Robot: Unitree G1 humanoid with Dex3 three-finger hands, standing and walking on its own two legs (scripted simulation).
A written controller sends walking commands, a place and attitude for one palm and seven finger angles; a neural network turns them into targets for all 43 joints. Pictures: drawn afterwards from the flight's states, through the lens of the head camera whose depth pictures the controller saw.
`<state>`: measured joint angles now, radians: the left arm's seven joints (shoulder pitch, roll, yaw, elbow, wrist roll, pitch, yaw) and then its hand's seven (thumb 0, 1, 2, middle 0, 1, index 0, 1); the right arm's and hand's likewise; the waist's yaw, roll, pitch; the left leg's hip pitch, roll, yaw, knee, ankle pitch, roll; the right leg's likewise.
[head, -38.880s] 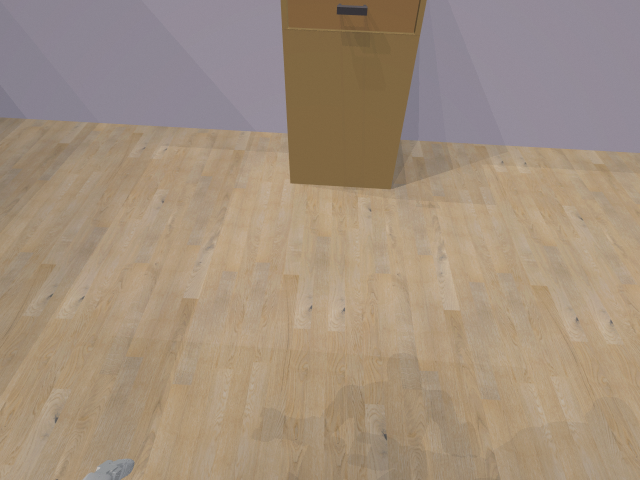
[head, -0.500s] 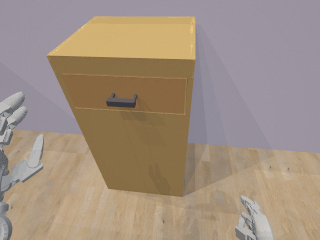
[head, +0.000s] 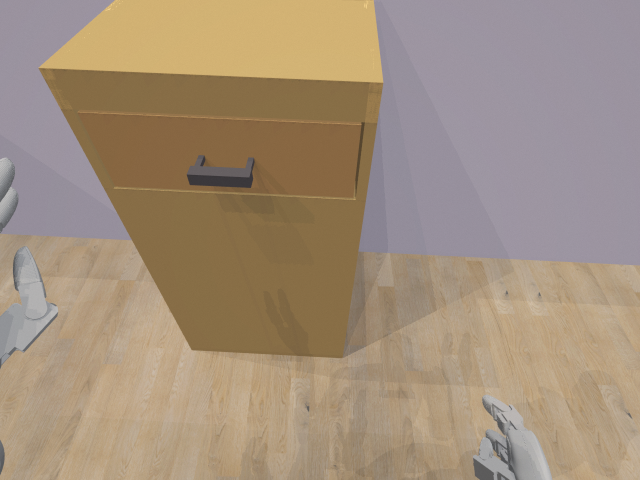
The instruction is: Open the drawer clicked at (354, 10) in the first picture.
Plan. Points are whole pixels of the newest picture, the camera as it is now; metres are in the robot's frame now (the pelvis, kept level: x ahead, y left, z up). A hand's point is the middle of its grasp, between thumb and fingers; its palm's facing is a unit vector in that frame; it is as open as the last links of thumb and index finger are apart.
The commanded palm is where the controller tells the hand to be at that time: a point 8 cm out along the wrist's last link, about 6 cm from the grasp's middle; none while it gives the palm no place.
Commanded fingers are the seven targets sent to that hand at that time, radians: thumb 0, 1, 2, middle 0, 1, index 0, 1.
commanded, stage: step back with the hand held close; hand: left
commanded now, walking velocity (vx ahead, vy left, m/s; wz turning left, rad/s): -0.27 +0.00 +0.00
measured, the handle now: (223, 169) +0.58 +0.20 +0.05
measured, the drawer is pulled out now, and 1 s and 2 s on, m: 0.00 0.00 0.00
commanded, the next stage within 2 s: stop stepping back and stand still in 0.98 s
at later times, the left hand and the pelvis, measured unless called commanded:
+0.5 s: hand out of the picture +0.11 +0.24 +0.22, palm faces +0.48 -0.79 -0.38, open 7.4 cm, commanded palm +0.05 +0.29 +0.24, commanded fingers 0.00 0.90 0.90 -0.20 -0.30 -0.20 -0.30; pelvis -0.08 +0.01 -0.01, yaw +1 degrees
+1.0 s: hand out of the picture +0.02 +0.25 +0.23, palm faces +0.48 -0.75 -0.45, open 7.4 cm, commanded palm -0.06 +0.29 +0.24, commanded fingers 0.00 0.90 0.90 -0.20 -0.30 -0.20 -0.30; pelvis -0.17 +0.00 -0.01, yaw +3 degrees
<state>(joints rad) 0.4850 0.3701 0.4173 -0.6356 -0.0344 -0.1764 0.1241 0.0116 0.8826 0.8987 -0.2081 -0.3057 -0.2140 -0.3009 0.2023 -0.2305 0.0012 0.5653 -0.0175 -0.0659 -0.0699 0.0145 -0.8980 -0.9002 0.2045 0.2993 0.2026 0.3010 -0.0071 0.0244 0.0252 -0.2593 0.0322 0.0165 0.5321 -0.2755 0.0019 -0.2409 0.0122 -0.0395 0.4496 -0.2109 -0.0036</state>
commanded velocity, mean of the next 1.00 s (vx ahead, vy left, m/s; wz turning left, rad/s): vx -0.33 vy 0.00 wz -0.02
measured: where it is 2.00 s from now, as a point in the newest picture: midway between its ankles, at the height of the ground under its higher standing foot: outside the picture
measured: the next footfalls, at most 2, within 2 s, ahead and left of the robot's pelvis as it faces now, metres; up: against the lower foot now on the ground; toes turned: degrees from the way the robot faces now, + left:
right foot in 0.78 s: -0.09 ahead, -0.11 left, +0.00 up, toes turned +4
left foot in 1.02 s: -0.21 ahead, +0.10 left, +0.00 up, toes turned +3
